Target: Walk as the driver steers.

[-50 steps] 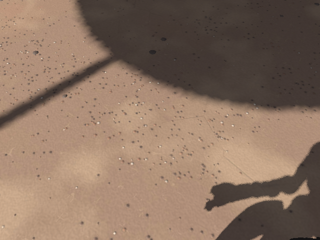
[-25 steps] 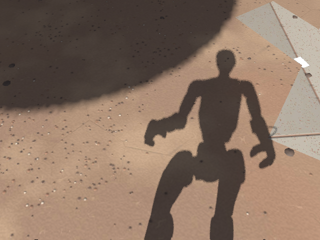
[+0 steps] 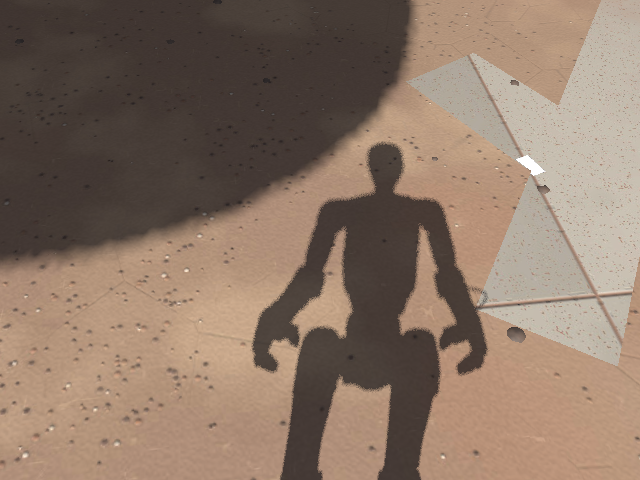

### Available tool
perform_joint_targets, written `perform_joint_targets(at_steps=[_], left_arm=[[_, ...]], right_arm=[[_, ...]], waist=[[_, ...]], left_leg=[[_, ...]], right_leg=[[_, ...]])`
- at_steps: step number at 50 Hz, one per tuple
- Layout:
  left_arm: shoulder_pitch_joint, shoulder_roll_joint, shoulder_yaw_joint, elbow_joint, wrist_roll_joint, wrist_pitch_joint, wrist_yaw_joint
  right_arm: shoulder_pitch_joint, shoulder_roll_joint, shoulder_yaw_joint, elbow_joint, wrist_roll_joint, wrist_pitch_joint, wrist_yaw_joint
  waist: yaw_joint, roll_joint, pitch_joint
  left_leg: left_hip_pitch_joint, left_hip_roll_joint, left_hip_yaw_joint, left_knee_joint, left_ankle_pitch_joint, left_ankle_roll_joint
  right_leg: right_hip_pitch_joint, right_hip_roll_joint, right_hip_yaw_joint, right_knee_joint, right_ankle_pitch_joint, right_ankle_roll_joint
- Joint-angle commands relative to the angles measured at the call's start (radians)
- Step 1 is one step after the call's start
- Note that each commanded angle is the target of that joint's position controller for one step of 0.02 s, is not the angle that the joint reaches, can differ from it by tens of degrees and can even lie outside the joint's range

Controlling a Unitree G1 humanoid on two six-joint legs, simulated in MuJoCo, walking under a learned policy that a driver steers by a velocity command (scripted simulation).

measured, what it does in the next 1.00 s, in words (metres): stands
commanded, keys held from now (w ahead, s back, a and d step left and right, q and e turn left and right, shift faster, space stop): shift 0.86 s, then w+shift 0.14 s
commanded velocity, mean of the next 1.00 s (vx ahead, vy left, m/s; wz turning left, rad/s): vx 0.04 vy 0.00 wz -0.02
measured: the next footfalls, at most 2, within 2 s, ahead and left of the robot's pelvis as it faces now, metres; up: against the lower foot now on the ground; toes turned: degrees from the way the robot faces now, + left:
right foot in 1.20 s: +0.14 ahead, -0.13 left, +0.00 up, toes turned -5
left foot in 1.62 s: +0.51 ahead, +0.02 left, +0.00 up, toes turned +7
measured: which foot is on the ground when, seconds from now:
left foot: down 0.00-1.00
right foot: down 0.00-0.92, up 0.94-1.00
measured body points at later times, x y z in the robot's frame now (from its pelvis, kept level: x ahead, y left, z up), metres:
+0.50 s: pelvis +0.00 +0.02 +0.01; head +0.01 +0.02 +0.46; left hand +0.04 +0.27 -0.15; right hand +0.05 -0.24 -0.14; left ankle -0.01 +0.11 -0.74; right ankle +0.00 -0.09 -0.74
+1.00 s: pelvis +0.02 +0.02 +0.01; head +0.02 +0.02 +0.46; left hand +0.03 +0.25 -0.15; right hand -0.01 -0.22 -0.15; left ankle -0.01 +0.11 -0.74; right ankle +0.00 -0.09 -0.71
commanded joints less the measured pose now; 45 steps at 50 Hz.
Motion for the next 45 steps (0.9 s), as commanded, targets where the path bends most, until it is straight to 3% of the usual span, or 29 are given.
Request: perform_joint_targets(at_steps=[1,5,11,26,43,44,45], left_arm=[[-0.007,0.134,0.035,-0.018,0.000,-0.013,-0.001],[0.013,0.106,0.028,0.041,-0.003,-0.026,0.010],[0.026,0.104,0.028,0.125,-0.006,-0.025,0.020],[0.050,0.083,0.016,0.291,-0.010,-0.024,0.035],[0.085,0.026,-0.001,0.372,-0.012,-0.026,0.044],[0.106,0.024,0.000,0.374,-0.010,-0.024,0.044],[0.106,0.049,0.012,0.363,-0.005,-0.019,0.041]], right_arm=[[-0.044,-0.129,-0.025,-0.053,0.002,-0.025,-0.001],[-0.009,-0.122,-0.024,-0.016,0.008,-0.027,-0.010],[-0.019,-0.115,-0.020,0.038,0.004,-0.033,-0.012],[0.026,-0.079,0.001,0.205,0.004,-0.041,-0.019],[0.087,-0.028,0.015,0.310,0.003,-0.043,-0.029],[0.110,-0.042,0.008,0.318,0.001,-0.040,-0.026],[0.126,-0.088,-0.011,0.316,0.000,-0.032,-0.023]], waist=[[-0.001,0.153,-0.013],[-0.015,0.056,-0.019],[-0.013,0.026,-0.009],[-0.007,0.034,0.007],[-0.012,0.028,0.026],[-0.017,0.040,-0.016],[-0.027,0.077,-0.005]], left_leg=[[-0.023,0.124,-0.142,-0.154,0.094,0.034],[0.045,0.113,-0.124,-0.130,0.114,0.040],[0.039,0.109,-0.121,-0.141,0.109,0.046],[0.034,0.099,-0.116,-0.166,0.128,0.044],[0.037,0.093,-0.114,-0.160,0.143,0.046],[0.056,0.075,-0.115,-0.171,-0.061,0.054],[0.047,0.070,-0.152,-0.176,-0.363,0.086]], right_leg=[[0.046,-0.091,0.099,-0.069,0.110,-0.009],[-0.002,-0.107,0.115,-0.100,0.125,0.001],[0.014,-0.117,0.123,-0.121,0.135,0.005],[0.051,-0.137,0.115,-0.137,0.159,0.002],[0.035,-0.140,0.100,-0.129,0.161,0.009],[0.033,-0.110,0.078,-0.108,-0.001,-0.001],[-0.032,-0.060,0.041,-0.029,-0.264,-0.021]])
